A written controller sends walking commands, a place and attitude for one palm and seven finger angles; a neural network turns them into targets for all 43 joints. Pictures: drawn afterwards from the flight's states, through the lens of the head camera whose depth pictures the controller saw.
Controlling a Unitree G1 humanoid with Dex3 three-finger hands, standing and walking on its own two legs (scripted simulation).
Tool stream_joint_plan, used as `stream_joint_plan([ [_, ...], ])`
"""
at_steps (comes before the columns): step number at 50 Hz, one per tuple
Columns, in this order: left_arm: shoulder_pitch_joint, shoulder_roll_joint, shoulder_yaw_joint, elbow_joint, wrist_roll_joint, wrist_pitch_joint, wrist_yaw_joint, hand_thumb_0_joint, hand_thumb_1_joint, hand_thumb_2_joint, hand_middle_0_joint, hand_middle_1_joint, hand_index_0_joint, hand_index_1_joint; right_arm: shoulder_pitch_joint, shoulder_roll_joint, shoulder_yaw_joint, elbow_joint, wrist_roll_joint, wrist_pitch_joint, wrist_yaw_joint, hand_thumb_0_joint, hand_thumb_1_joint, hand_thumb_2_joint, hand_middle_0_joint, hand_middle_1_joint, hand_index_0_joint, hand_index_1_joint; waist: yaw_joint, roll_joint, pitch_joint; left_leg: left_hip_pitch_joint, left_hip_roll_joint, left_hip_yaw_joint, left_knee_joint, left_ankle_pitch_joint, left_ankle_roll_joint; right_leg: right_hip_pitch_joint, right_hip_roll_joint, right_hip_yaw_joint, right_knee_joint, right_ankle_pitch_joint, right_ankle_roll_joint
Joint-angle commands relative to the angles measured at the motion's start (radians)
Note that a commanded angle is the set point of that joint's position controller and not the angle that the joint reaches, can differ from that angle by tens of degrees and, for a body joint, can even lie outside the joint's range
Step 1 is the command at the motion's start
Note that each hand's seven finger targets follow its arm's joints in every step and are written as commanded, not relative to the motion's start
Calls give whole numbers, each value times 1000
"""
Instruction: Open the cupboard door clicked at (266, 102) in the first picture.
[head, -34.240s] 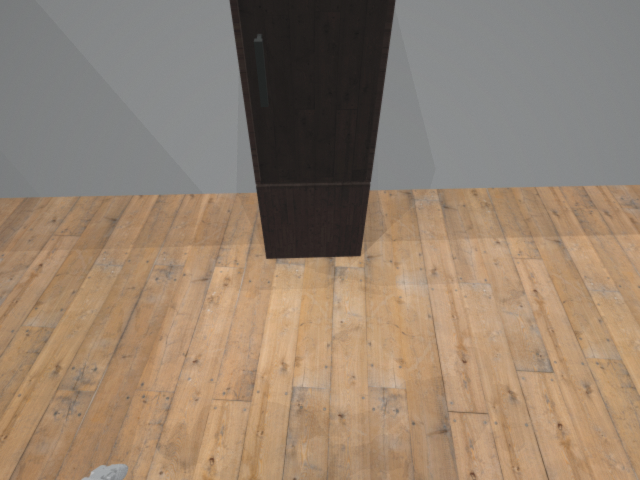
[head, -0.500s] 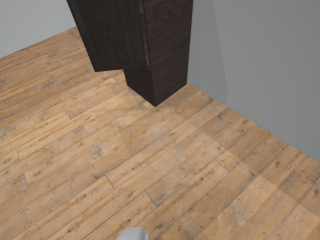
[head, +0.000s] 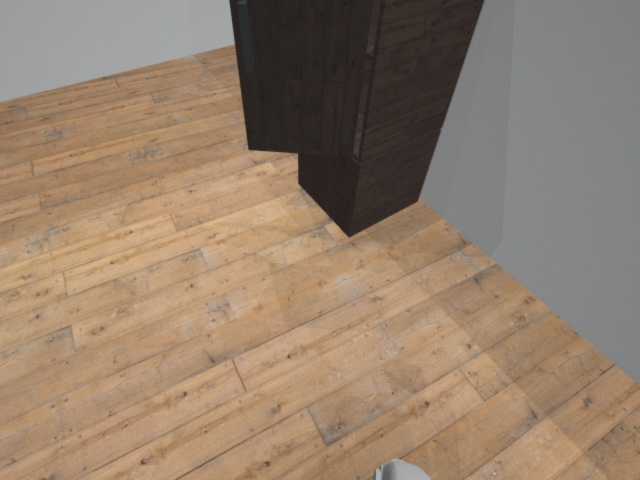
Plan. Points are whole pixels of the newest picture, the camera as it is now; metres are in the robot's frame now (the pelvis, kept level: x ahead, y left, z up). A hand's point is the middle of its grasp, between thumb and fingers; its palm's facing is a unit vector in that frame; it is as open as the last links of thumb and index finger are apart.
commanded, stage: take the last steps up to it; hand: left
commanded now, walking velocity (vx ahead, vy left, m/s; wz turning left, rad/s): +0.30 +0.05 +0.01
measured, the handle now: (247, 35) +1.09 +0.27 +0.03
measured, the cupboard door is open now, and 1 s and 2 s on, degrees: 52 52 52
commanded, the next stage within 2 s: come to a stop and stand still in 1.22 s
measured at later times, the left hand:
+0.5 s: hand (227, 432) +0.21 +0.15 -0.16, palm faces +0.10 -0.97 -0.23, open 7.0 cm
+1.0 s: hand (210, 322) +0.39 +0.23 -0.17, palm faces +0.05 -0.98 -0.19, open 7.3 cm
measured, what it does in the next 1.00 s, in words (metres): walks ahead: right foot, then left foot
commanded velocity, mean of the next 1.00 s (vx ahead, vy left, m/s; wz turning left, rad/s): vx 0.30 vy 0.05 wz -0.01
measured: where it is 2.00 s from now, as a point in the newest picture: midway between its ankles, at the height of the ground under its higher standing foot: (324, 384)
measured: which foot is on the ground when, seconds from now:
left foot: down 0.00-0.26, up 0.28-0.72, down 0.74-1.00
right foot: up 0.00-0.22, down 0.24-0.74, up 0.76-1.00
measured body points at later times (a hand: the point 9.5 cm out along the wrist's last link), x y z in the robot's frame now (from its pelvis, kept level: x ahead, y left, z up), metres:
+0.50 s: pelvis +0.16 -0.04 +0.00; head +0.19 -0.05 +0.45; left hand +0.20 +0.20 -0.14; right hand +0.18 -0.27 -0.16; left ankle +0.19 +0.12 -0.68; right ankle +0.15 -0.12 -0.74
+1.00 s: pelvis +0.35 +0.04 +0.00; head +0.38 +0.04 +0.45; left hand +0.38 +0.28 -0.16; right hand +0.39 -0.20 -0.15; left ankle +0.33 +0.13 -0.74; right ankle +0.38 -0.09 -0.69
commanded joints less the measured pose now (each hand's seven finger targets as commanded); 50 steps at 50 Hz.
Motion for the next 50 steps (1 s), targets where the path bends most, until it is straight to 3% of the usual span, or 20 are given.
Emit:
stream_joint_plan([
  [1, -102, 27, -4, -86, -5, -19, -4, 0, 900, 900, -200, -300, -200, -300, 139, -131, -28, 20, -4, -15, -13, 0, -900, -900, 200, 300, 200, 300, -39, 107, 58, 55, 283, -159, -117, 424, 114, -108, -11, -11, -113, 54, 4],
  [8, -181, 18, -2, -134, -8, -31, -10, 0, 900, 900, -200, -300, -200, -300, 190, -132, -27, 80, -16, -15, -15, 0, -900, -900, 200, 300, 200, 300, -48, 103, 86, 2, 291, -152, -55, 425, 106, 80, 39, -48, -360, 22, -34],
  [10, -35, 31, 10, -94, -8, -37, -8, 0, 900, 900, -200, -300, -200, -300, 167, -138, -27, 87, -10, -13, -17, 0, -900, -900, 200, 300, 200, 300, 28, 61, 22, -48, 243, -113, 102, 527, 74, 306, 87, -78, -466, 73, -56],
  [11, 109, 69, 25, -52, -5, -48, -2, 0, 900, 900, -200, -300, -200, -300, 152, -132, -30, 84, 0, -18, -15, 0, -900, -900, 200, 300, 200, 300, 87, 21, -47, -157, 196, -80, 286, 503, 39, 542, 50, -21, -522, 114, -80],
  [12, 276, 156, 49, -8, 0, -59, 11, 0, 900, 900, -200, -300, -200, -300, 160, -106, -31, 60, 13, -25, -6, 0, -900, -900, 200, 300, 200, 300, 136, -137, -168, -377, 83, 3, 564, 237, -14, 800, -182, 286, -589, 124, -174],
  [13, 313, 213, 58, 10, -13, -56, 18, 0, 900, 900, -200, -300, -200, -300, 175, -103, -37, 39, 14, -19, -5, 0, -900, -900, 200, 300, 200, 300, 110, -233, -198, -509, 10, -6, 875, -301, -42, 810, -395, 580, -739, 136, -282],
  [14, 231, 182, 53, -13, -21, -53, 23, 0, 900, 900, -200, -300, -200, -300, 85, -107, -44, 28, 9, -6, 0, 0, -900, -900, 200, 300, 200, 300, 106, -179, -113, -553, 74, -97, 977, -262, -38, 647, -382, 588, -812, -28, -272],
  [15, 148, 128, 38, -33, -21, -52, 27, 0, 900, 900, -200, -300, -200, -300, 13, -89, -45, 9, 5, 0, 5, 0, -900, -900, 200, 300, 200, 300, 75, -85, 15, -580, 120, -119, 979, -157, -39, 486, -343, 487, -852, -103, -234],
  [16, 92, 75, 22, -43, -18, -60, 28, 0, 900, 900, -200, -300, -200, -300, 12, -60, -41, 13, -2, 9, 11, 0, -900, -900, 200, 300, 200, 300, 31, -41, 48, -548, 149, -124, 937, -65, -48, 382, -286, 352, -864, -72, -190],
  [19, 76, 17, 4, -28, -14, -84, 26, 0, 900, 900, -200, -300, -200, -300, 102, -18, -38, 53, -12, 35, 22, 0, -900, -900, 200, 300, 200, 300, -31, -82, 11, -465, 168, -76, 809, 35, -84, 305, -195, 122, -893, 74, -138],
  [30, 172, 91, 12, 50, -5, -95, 20, 0, 900, 900, -200, -300, -200, -300, -196, -46, -36, -75, -7, 18, 54, 0, -900, -900, 200, 300, 200, 300, 25, -109, 38, -469, 136, 17, 365, 62, -108, 459, -207, 36, -831, 342, -152],
  [33, 176, 101, 17, 67, -3, -80, 22, 0, 900, 900, -200, -300, -200, -300, -189, -67, -38, -79, -8, 7, 50, 0, -900, -900, 200, 300, 200, 300, 6, -108, 37, -314, 99, 49, 249, 42, -88, 421, -204, 33, -756, 320, -132],
  [34, 148, 105, 20, 61, -7, -76, 22, 0, 900, 900, -200, -300, -200, -300, -114, -81, -41, -57, -10, 0, 44, 0, -900, -900, 200, 300, 200, 300, -42, -93, 20, -184, 69, 77, 178, 75, -80, 372, -172, -12, -681, 342, -114],
  [35, 148, 84, 17, 53, -7, -72, 20, 0, 900, 900, -200, -300, -200, -300, 2, -127, -50, -20, -13, -8, 34, 0, -900, -900, 200, 300, 200, 300, -87, -17, -46, 4, 91, 52, 121, 73, -65, 307, -126, -39, -502, 348, -91],
  [36, 181, 33, 11, 34, -14, -69, 14, 0, 900, 900, -200, -300, -200, -300, 123, -231, -76, 5, -26, -14, 19, 0, -900, -900, 200, 300, 200, 300, -127, 189, -146, 203, 305, -198, 105, 110, 10, 125, -14, -109, -252, 84, -45],
  [37, 148, 6, -1, -3, -16, -73, 12, 0, 900, 900, -200, -300, -200, -300, 213, -299, -90, 17, -22, -4, 6, 0, -900, -900, 200, 300, 200, 300, -151, 302, -177, 272, 466, -413, 17, 214, 103, -40, 68, -93, 9, -294, -31],
  [38, 96, 15, -4, -21, -12, -70, 19, 0, 900, 900, -200, -300, -200, -300, 186, -285, -84, 12, -19, 0, -2, 0, -900, -900, 200, 300, 200, 300, -139, 243, -175, 200, 494, -424, -4, 180, 134, -91, 37, -7, 177, -291, -47],
  [40, 54, 16, 6, -12, -11, -62, 12, 0, 900, 900, -200, -300, -200, -300, 48, -199, -63, -33, -13, -8, -6, 0, -900, -900, 200, 300, 200, 300, -87, 151, -69, 15, 447, -317, -63, 107, 121, -114, -22, 56, 239, -135, -44],
  [44, 108, -27, 4, 6, -2, -38, 1, 0, 900, 900, -200, -300, -200, -300, 9, -133, -38, -24, -12, -33, -10, 0, -900, -900, 200, 300, 200, 300, -16, 112, -41, -83, 363, -124, -102, 263, 83, -22, -33, 33, 82, -33, -24],
  [50, -11, -24, 3, -47, -2, -27, -6, 0, 900, 900, -200, -300, -200, -300, 44, -132, -43, -1, -17, -27, -5, 0, -900, -900, 200, 300, 200, 300, -22, 135, 14, -89, 334, -42, -115, 303, 90, 43, -18, -13, -238, 55, -20],
])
